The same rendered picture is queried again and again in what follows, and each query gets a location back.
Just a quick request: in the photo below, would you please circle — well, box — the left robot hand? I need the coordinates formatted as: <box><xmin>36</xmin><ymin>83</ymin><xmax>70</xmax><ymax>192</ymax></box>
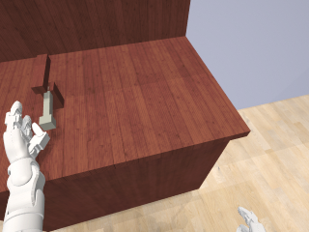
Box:
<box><xmin>3</xmin><ymin>101</ymin><xmax>50</xmax><ymax>164</ymax></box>

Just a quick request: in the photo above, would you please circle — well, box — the counter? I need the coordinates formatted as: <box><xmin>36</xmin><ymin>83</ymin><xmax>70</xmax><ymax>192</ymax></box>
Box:
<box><xmin>0</xmin><ymin>0</ymin><xmax>251</xmax><ymax>232</ymax></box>

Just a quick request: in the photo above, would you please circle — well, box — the right robot hand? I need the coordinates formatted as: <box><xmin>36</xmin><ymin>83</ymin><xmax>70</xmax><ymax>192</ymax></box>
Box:
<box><xmin>236</xmin><ymin>206</ymin><xmax>266</xmax><ymax>232</ymax></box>

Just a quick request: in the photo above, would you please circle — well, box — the robot left forearm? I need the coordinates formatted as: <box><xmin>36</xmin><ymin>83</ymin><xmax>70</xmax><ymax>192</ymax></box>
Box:
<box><xmin>2</xmin><ymin>158</ymin><xmax>45</xmax><ymax>232</ymax></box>

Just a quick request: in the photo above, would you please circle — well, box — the tap lever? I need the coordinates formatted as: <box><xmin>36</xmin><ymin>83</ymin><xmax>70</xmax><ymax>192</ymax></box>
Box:
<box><xmin>39</xmin><ymin>87</ymin><xmax>56</xmax><ymax>131</ymax></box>

